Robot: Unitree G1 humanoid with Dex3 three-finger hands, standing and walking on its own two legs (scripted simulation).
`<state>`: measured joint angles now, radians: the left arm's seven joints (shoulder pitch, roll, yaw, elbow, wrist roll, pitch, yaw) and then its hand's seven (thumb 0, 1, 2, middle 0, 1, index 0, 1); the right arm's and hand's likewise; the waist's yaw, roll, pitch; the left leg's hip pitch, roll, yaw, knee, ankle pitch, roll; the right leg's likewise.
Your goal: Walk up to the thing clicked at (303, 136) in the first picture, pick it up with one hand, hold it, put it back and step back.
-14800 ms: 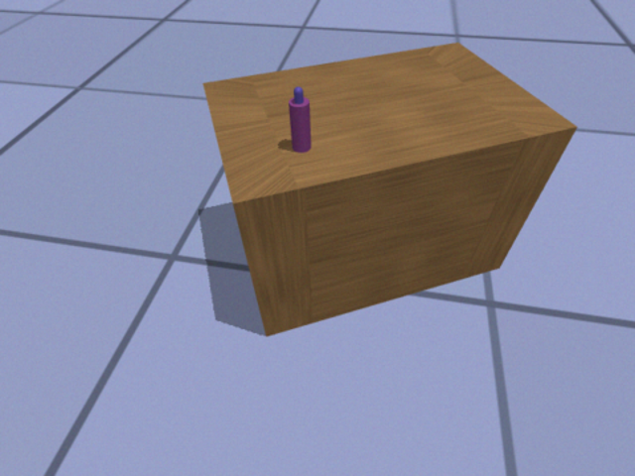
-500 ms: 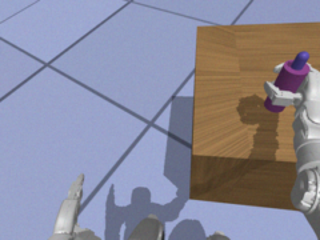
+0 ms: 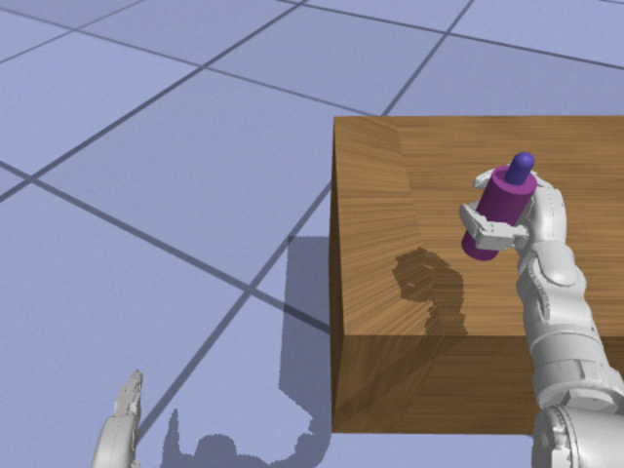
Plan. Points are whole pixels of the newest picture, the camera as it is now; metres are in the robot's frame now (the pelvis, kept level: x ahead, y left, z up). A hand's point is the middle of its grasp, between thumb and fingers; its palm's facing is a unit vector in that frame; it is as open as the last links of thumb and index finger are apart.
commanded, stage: lift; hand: right
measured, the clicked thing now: (500, 206) +0.42 -0.19 +0.12
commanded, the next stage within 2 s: hold in 0.84 s
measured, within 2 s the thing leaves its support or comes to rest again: neither
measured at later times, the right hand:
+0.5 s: hand (503, 231) +0.35 -0.16 +0.16, palm faces +0.13 +0.99 +0.00, open 6.9 cm
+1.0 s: hand (528, 234) +0.33 -0.18 +0.18, palm faces +0.13 +0.99 -0.02, open 6.9 cm
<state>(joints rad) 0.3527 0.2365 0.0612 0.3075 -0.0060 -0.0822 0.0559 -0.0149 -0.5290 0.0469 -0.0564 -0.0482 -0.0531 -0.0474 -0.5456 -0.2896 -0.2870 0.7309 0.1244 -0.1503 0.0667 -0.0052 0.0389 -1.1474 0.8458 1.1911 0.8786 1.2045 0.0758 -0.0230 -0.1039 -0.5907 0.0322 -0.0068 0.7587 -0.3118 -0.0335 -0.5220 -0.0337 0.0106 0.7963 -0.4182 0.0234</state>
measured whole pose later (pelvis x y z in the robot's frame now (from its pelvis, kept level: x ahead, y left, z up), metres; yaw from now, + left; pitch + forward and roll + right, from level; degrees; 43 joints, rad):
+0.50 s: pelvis -0.02 +0.01 +0.01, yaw +0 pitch +0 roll -1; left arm 0.31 0.23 0.08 0.42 -0.02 -0.11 0.11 -0.02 -0.53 0.04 -0.05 -0.04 -0.04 -0.04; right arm -0.33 -0.23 -0.21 0.33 0.18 0.06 0.02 0.00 0.04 -1.16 0.85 1.18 0.89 1.19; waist 0.03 -0.02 -0.04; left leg -0.40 0.04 -0.01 0.65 -0.26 -0.03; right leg -0.32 -0.03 0.01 0.65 -0.34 0.03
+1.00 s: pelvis -0.01 +0.00 +0.02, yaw +0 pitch -2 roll +0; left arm 0.27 0.21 0.09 0.54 -0.02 -0.16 0.11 -0.02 -0.54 0.05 -0.05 -0.05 -0.04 -0.05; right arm -0.25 -0.23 -0.20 0.13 0.19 0.21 0.02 0.00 0.04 -1.16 0.85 1.18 0.89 1.19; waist 0.01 -0.04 -0.03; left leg -0.32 0.04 0.00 0.58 -0.23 -0.03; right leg -0.25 -0.02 0.01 0.60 -0.32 0.02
